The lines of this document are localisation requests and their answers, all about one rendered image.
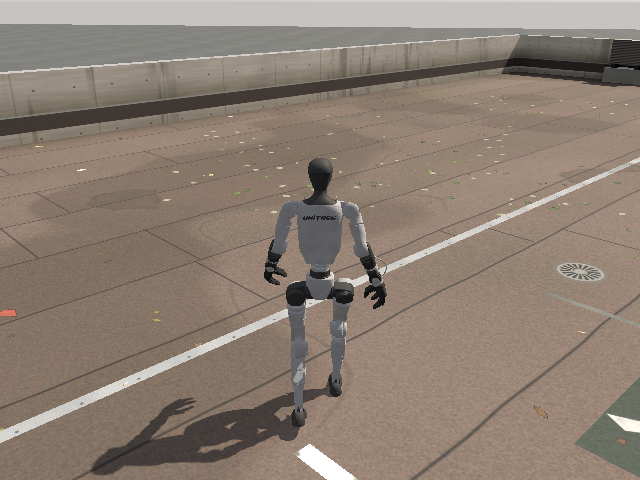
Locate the right robot upper arm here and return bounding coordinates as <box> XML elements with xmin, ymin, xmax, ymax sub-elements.
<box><xmin>341</xmin><ymin>201</ymin><xmax>370</xmax><ymax>258</ymax></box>

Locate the right robot forearm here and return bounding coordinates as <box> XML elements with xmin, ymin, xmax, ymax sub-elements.
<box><xmin>360</xmin><ymin>242</ymin><xmax>383</xmax><ymax>287</ymax></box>

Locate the left robot forearm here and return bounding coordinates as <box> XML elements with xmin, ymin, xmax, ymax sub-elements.
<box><xmin>265</xmin><ymin>239</ymin><xmax>282</xmax><ymax>272</ymax></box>

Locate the robot head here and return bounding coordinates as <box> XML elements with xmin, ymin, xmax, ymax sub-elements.
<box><xmin>303</xmin><ymin>158</ymin><xmax>337</xmax><ymax>205</ymax></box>

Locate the robot right hand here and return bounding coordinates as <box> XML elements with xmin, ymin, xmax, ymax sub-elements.
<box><xmin>364</xmin><ymin>282</ymin><xmax>387</xmax><ymax>309</ymax></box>

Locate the robot left hand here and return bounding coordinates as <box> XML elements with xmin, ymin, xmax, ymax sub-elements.
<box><xmin>264</xmin><ymin>267</ymin><xmax>287</xmax><ymax>285</ymax></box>

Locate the left robot upper arm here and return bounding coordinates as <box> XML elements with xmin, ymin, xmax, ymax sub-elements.
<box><xmin>271</xmin><ymin>201</ymin><xmax>299</xmax><ymax>255</ymax></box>

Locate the robot right foot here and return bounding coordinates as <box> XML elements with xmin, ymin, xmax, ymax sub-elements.
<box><xmin>328</xmin><ymin>372</ymin><xmax>342</xmax><ymax>397</ymax></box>

